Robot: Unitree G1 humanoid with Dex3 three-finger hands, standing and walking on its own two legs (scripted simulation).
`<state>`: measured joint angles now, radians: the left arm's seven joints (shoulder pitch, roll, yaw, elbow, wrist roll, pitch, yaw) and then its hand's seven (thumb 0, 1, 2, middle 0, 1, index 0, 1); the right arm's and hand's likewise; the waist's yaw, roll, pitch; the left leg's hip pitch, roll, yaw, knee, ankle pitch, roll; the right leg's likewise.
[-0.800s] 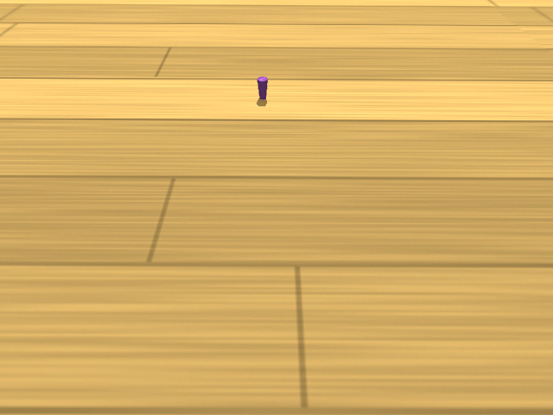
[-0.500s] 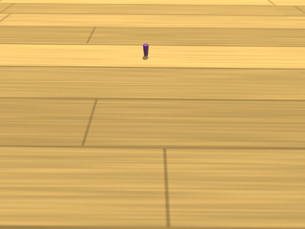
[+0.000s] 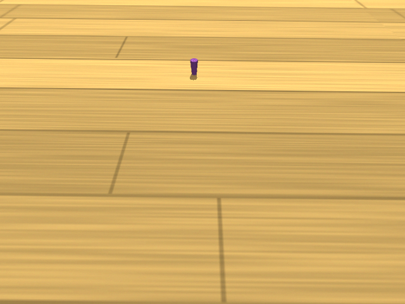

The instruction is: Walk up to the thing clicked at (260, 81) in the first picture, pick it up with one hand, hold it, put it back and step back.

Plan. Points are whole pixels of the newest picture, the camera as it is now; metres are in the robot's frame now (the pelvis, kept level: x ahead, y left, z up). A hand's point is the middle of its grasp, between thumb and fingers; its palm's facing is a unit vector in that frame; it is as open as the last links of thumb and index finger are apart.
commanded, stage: stand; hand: left
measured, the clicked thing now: (194, 67) +2.28 +0.08 -0.71
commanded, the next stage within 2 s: walk up in 0.32 s
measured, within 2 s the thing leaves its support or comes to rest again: neither
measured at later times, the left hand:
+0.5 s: hand out of the picture +0.10 +0.26 -0.15, palm faces -0.08 -0.93 -0.36, open 7.4 cm
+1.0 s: hand (126, 274) +0.25 +0.19 -0.15, palm faces +0.01 -0.93 -0.38, open 7.4 cm
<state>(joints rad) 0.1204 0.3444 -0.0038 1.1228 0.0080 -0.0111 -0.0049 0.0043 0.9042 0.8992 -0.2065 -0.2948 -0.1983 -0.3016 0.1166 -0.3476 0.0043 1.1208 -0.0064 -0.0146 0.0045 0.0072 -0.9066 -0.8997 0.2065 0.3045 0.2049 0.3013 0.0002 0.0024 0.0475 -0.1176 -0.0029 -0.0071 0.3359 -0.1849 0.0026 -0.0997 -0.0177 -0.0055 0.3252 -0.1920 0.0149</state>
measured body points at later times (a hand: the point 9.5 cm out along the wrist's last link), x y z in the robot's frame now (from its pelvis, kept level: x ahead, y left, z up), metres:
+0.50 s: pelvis +0.02 -0.02 -0.01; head +0.02 -0.02 +0.44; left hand +0.10 +0.31 -0.12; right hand +0.08 -0.34 -0.12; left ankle +0.00 +0.12 -0.75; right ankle +0.01 -0.14 -0.72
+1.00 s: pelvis +0.24 -0.10 -0.01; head +0.24 -0.10 +0.44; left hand +0.24 +0.24 -0.12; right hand +0.36 -0.42 -0.12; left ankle +0.40 +0.05 -0.72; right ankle +0.12 -0.21 -0.75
